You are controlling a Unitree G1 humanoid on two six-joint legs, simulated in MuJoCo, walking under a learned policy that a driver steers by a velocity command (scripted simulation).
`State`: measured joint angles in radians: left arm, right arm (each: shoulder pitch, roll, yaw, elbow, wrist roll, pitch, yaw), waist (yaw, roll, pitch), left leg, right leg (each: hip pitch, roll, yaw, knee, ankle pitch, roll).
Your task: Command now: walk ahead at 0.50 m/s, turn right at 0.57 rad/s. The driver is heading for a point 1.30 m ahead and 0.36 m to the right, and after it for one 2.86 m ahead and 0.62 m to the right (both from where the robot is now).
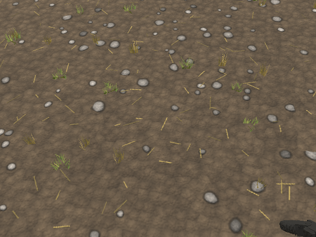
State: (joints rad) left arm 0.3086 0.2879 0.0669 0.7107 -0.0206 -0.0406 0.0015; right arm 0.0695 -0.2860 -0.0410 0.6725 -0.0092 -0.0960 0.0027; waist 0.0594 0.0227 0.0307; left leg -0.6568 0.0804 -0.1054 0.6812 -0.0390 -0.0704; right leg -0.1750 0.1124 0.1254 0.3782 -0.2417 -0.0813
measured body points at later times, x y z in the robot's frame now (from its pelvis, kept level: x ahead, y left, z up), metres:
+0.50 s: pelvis +0.27 +0.03 +0.00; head +0.30 +0.02 +0.45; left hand +0.54 +0.20 -0.08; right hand +0.20 -0.26 -0.12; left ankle +0.22 +0.16 -0.74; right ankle +0.37 -0.17 -0.68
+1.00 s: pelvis +0.52 -0.12 +0.00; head +0.54 -0.15 +0.45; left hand +0.73 +0.08 -0.10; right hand +0.56 -0.45 -0.08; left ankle +0.77 -0.07 -0.69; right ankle +0.43 -0.17 -0.74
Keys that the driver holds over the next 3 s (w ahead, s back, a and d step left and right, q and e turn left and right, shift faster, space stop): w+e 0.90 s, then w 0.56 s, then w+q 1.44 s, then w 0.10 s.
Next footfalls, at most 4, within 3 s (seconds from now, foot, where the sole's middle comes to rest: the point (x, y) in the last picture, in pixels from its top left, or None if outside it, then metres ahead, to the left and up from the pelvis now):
0.14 left None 0.26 0.15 -0.78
0.66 right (223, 235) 0.47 -0.18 -0.78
1.14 left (211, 160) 0.81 -0.15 -0.78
1.64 right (287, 150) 0.88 -0.52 -0.78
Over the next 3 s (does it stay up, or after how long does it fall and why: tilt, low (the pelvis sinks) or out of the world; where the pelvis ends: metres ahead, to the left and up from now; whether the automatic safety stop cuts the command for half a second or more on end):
stays up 1.50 -0.54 0.00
